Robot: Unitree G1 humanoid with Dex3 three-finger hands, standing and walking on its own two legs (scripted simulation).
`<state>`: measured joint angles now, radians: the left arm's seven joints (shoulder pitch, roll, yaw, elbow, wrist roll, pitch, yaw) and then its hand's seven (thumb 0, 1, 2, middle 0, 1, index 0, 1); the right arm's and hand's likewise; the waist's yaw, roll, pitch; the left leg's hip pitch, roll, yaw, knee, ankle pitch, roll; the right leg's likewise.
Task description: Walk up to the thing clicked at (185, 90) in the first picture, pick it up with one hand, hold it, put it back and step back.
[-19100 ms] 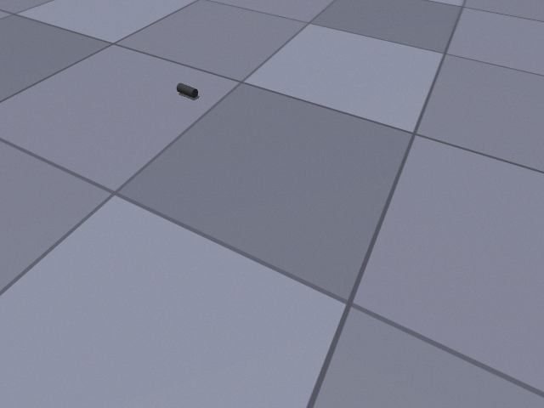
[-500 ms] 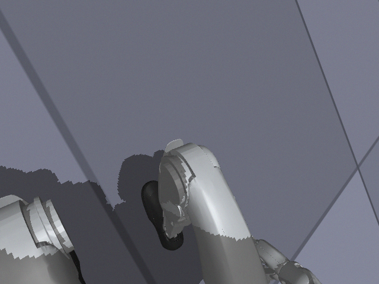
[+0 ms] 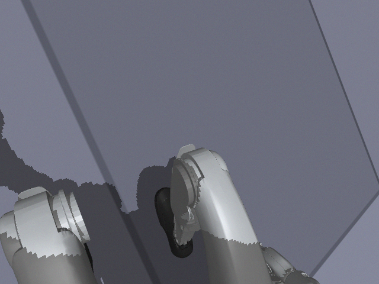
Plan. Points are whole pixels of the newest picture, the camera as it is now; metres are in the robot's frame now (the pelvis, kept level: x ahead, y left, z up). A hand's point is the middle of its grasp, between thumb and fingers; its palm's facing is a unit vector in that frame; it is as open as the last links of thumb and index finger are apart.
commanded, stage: settle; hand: left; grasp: from above
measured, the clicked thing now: out of the picture +0.47 +0.36 -0.25
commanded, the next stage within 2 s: lift in 0.48 s
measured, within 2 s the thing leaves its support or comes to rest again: neither
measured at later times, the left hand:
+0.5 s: hand out of the picture +0.44 +0.35 -0.13, palm faces -0.44 -0.10 -0.89, open 8.9 cm
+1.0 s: hand out of the picture +0.41 +0.36 -0.04, palm faces -0.44 -0.13 -0.89, open 8.8 cm
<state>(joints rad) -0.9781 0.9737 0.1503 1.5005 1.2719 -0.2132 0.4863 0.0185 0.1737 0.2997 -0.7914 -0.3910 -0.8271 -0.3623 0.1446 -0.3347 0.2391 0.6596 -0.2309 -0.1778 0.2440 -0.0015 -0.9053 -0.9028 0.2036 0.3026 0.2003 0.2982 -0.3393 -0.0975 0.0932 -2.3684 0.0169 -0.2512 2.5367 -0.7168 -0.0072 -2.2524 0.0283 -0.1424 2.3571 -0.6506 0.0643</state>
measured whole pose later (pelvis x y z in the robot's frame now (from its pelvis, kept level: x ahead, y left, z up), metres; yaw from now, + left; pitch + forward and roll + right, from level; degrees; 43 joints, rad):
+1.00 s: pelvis -0.01 +0.00 +0.07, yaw +7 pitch +34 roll -8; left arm -0.81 0.74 0.06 1.08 1.12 -0.17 0.10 0.02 0.19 0.22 -0.85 -0.29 -0.88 -0.28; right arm 0.21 -0.28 0.04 0.66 -0.05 0.03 0.12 0.00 -0.91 -0.91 0.20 0.30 0.20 0.30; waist -0.20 0.03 -0.11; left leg -2.20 0.02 -0.11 2.24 -0.65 0.01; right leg -2.13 -0.01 -0.05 2.15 -0.63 0.05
